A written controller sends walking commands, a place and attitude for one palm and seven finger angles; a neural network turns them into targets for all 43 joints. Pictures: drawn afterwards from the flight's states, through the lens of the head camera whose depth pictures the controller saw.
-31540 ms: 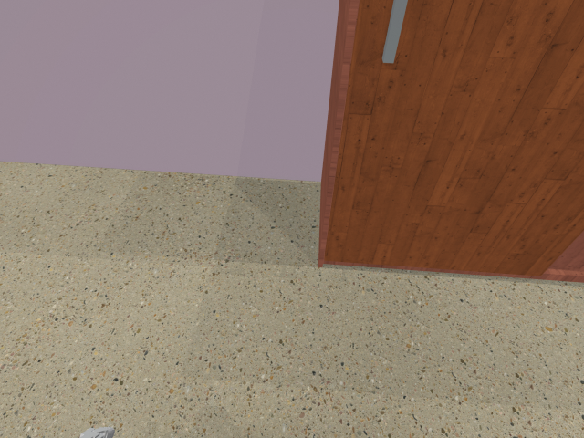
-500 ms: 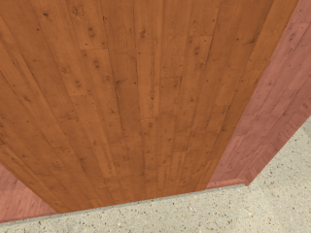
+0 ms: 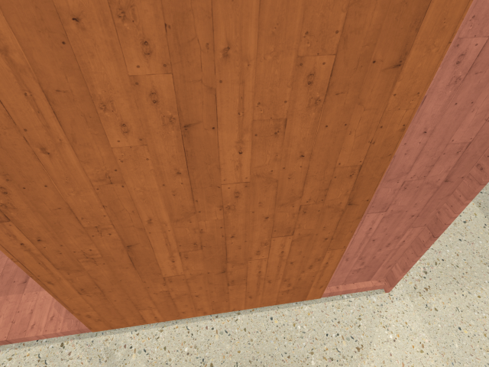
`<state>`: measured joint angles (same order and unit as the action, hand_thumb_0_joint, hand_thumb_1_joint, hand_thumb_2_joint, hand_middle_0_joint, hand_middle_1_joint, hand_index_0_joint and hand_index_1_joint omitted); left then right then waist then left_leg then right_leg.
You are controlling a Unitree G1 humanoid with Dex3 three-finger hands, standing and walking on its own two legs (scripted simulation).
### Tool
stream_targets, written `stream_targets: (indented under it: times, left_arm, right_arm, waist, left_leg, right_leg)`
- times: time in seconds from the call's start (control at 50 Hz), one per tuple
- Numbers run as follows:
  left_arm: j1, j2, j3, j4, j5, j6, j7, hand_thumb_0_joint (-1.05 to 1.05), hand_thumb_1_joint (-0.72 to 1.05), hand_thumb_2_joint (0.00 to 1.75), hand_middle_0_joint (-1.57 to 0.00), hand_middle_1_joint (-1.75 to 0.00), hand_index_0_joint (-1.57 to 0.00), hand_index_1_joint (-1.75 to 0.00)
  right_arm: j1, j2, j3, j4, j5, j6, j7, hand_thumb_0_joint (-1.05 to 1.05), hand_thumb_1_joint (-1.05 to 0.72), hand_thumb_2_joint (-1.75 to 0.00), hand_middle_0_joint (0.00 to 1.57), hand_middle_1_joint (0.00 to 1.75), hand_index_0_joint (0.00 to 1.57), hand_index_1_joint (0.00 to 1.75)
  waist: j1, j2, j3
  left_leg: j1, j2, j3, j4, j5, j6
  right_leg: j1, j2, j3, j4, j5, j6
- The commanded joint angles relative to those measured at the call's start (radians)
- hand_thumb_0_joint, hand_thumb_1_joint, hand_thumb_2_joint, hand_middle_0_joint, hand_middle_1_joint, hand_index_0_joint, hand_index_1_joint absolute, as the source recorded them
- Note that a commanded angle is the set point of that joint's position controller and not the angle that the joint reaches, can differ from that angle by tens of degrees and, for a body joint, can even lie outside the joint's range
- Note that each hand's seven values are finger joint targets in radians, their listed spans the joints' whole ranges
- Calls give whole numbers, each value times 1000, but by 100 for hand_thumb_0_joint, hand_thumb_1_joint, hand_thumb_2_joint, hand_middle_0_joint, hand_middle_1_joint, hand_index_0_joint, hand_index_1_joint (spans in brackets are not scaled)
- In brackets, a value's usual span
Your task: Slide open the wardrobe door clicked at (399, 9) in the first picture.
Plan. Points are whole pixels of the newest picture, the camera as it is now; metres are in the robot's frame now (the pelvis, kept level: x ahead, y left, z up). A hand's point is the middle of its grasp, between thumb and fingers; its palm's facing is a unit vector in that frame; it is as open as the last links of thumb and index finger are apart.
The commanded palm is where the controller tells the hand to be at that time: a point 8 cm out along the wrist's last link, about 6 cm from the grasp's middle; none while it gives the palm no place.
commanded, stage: stop walking and hold the door there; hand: left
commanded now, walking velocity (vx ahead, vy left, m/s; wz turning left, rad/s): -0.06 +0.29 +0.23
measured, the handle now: out of the picture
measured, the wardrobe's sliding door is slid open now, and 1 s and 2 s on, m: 0.56 0.56 0.56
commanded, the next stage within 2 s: loosen the grip on the handle in 1.68 s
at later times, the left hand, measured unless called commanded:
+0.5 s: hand out of the picture +0.35 +0.45 +0.24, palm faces +0.67 -0.71 -0.21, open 6.0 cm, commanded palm +0.30 +0.48 +0.21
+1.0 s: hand out of the picture +0.34 +0.45 +0.24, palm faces +0.41 -0.90 -0.16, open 6.0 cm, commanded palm +0.31 +0.49 +0.21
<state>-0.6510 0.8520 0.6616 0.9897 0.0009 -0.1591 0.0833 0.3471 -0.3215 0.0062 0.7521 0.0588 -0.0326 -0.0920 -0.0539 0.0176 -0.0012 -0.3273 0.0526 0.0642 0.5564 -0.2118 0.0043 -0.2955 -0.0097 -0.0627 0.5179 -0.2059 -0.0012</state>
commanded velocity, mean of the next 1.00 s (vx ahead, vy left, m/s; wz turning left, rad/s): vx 0.08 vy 0.14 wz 0.10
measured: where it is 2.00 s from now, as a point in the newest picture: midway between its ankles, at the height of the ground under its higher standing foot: outside the picture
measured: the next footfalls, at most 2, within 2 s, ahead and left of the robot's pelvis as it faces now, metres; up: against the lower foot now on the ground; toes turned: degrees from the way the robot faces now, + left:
right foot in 0.44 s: -0.01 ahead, -0.02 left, +0.00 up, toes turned -7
left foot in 0.82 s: -0.02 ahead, +0.33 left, +0.00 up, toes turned +9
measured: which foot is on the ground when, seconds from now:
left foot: down 0.00-0.44, up 0.46-0.80, down 0.82-1.00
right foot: down 0.00-0.26, up 0.28-0.42, down 0.44-0.80, up 0.82-1.00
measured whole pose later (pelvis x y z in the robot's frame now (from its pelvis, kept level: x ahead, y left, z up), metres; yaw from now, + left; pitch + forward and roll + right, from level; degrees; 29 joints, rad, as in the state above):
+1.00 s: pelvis -0.07 +0.19 -0.01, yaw +7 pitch -1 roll +1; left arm -0.76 0.44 0.25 0.40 -0.05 -0.13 0.06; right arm 0.14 -0.17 0.05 0.65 0.04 -0.07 -0.06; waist 0.00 -0.03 0.16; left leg -0.36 0.12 0.11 0.65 -0.25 -0.04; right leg -0.35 -0.02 -0.10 0.75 -0.41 0.03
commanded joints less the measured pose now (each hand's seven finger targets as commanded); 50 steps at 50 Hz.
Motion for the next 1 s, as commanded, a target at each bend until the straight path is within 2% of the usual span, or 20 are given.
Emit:
stream_targets:
  times: [0.0,0.04,0.08,0.16,0.18,0.24,0.36,0.4,0.42,0.44,0.52,0.7,0.74,0.76,0.78,0.8,0.82,0.84,0.86,0.98]
  left_arm:
    - [-213,370,37,-140,27,-31,16,0,90,90,-45,-140,-45,-140]
    - [-222,372,39,-136,17,-24,11,0,90,90,-45,-140,-45,-140]
    - [-245,403,82,-171,26,-34,8,0,90,90,-45,-140,-45,-140]
    - [-266,313,-1,-255,14,-47,0,0,90,90,-45,-140,-45,-140]
    - [-279,296,-12,-314,7,-56,2,0,90,90,-45,-140,-45,-140]
    - [-287,179,-111,-361,0,-78,-13,0,90,90,-45,-140,-45,-140]
    - [-313,149,-127,-413,-18,-56,-3,0,90,90,-45,-140,-45,-140]
    - [-292,177,-104,-379,-13,-51,-9,0,90,90,-45,-140,-45,-140]
    - [-267,242,-67,-348,5,-49,-12,0,90,90,-45,-140,-45,-140]
    - [-258,250,-43,-247,-26,-24,-3,0,90,90,-45,-140,-45,-140]
    - [-332,238,-25,-381,-16,-39,-19,0,90,90,-45,-140,-45,-140]
    - [-441,-40,-245,-653,-17,-52,-8,0,90,90,-45,-140,-45,-140]
    - [-436,-83,-274,-713,-19,-50,-4,0,90,90,-45,-140,-45,-140]
    - [-444,-155,-331,-784,-21,-68,-9,0,90,90,-45,-140,-45,-140]
    - [-466,-237,-404,-857,-36,-89,-22,0,90,90,-45,-140,-45,-140]
    - [-537,-246,-417,-887,-21,-101,-26,0,90,90,-45,-140,-45,-140]
    - [-406,-327,-456,-776,-25,-83,-39,0,90,90,-45,-140,-45,-140]
    - [-390,-176,-346,-798,-28,-70,-26,0,90,90,-45,-140,-45,-140]
    - [-446,-181,-361,-824,-15,-64,-26,0,90,90,-45,-140,-45,-140]
    - [-523,-217,-400,-822,-32,-36,-27,0,90,90,-45,-140,-45,-140]
  right_arm:
    - [-51,-171,-75,-121,-1,-27,-6,0,-90,-90,20,30,20,30]
    - [-65,-178,-81,-116,2,-32,-6,0,-90,-90,20,30,20,30]
    - [-69,-171,-69,-112,-8,-51,-4,0,-90,-90,20,30,20,30]
    - [-111,-154,-57,-103,-11,-39,-20,0,-90,-90,20,30,20,30]
    - [-132,-165,-64,-121,-6,-34,-24,0,-90,-90,20,30,20,30]
    - [-122,-157,-66,-144,-2,-24,-4,0,-90,-90,20,30,20,30]
    - [-168,-142,-61,-154,5,-53,37,0,-90,-90,20,30,20,30]
    - [-176,-128,-52,-168,-2,-48,50,0,-90,-90,20,30,20,30]
    - [-148,-115,-59,-192,-7,-34,53,0,-90,-90,20,30,20,30]
    - [-152,-179,-69,-169,-25,-38,56,0,-90,-90,20,30,20,30]
    - [-154,-106,-37,-147,-13,-74,58,0,-90,-90,20,30,20,30]
    - [-217,-41,-50,-179,-29,-58,36,0,-90,-90,20,30,20,30]
    - [-201,-71,-71,-169,-24,-38,15,0,-90,-90,20,30,20,30]
    - [-186,-108,-82,-178,-20,-39,12,0,-90,-90,20,30,20,30]
    - [-174,-134,-89,-191,-15,-49,14,0,-90,-90,20,30,20,30]
    - [-170,-121,-85,-194,-13,-64,23,0,-90,-90,20,30,20,30]
    - [-177,-86,-79,-170,-8,-71,27,0,-90,-90,20,30,20,30]
    - [-180,-92,-77,-161,-15,-69,15,0,-90,-90,20,30,20,30]
    - [-193,-65,-57,-164,-18,-65,13,0,-90,-90,20,30,20,30]
    - [-202,-47,-21,-208,-19,-60,26,0,-90,-90,20,30,20,30]
  waist:
    - [57,-76,-168]
    - [72,-118,-145]
    - [67,-166,-160]
    - [42,-90,-181]
    - [55,-13,-187]
    - [49,257,-200]
    - [76,219,-241]
    - [114,59,-247]
    - [108,-295,-193]
    - [93,-182,-171]
    - [70,-202,-184]
    - [91,-314,-179]
    - [45,-207,-199]
    - [31,17,-251]
    - [9,305,-280]
    - [25,248,-294]
    - [21,185,-260]
    - [45,257,-284]
    - [40,271,-245]
    - [53,108,-278]
  left_leg:
    - [-35,-10,-40,150,-50,-13]
    - [-149,-25,-109,327,-258,-12]
    - [-136,16,-151,310,-307,-4]
    - [129,-14,-25,-82,73,-28]
    - [142,62,-75,-128,295,-3]
    - [193,207,-240,-142,724,122]
    - [208,129,-168,-81,525,155]
    - [-27,59,-109,61,230,70]
    - [-385,-89,-11,384,-231,-27]
    - [-437,-57,-160,590,-303,-48]
    - [-432,-13,-101,688,-134,-53]
    - [13,-38,133,68,-126,-47]
    - [231,-38,175,-87,62,-44]
    - [361,70,40,-118,187,-8]
    - [454,292,-266,-147,545,107]
    - [400,336,-356,-161,580,173]
    - [337,327,-313,-163,379,184]
    - [362,323,-301,-134,389,201]
    - [295,300,-244,-108,444,193]
    - [138,199,-52,69,241,56]
  right_leg:
    - [99,-315,275,-184,109,-84]
    - [149,-425,357,-202,222,-152]
    - [160,-439,261,-123,368,-142]
    - [66,-316,60,30,419,-31]
    - [47,-247,20,101,352,9]
    - [-78,-56,-56,362,-243,67]
    - [-12,-46,-76,205,-240,65]
    - [304,-166,10,-159,-11,20]
    - [518,-495,473,-270,251,-112]
    - [433,-628,500,-228,491,-156]
    - [412,-413,89,-107,501,-32]
    - [230,-400,-21,-56,420,-25]
    - [114,-303,-107,99,301,7]
    - [-22,-210,-135,300,130,28]
    - [-234,-79,-103,552,-372,57]
    - [-238,-41,-4,676,-451,32]
    - [-245,-58,30,679,-386,28]
    - [-257,-72,44,620,-353,37]
    - [-225,-84,41,535,-314,36]
    - [155,-58,55,-57,35,2]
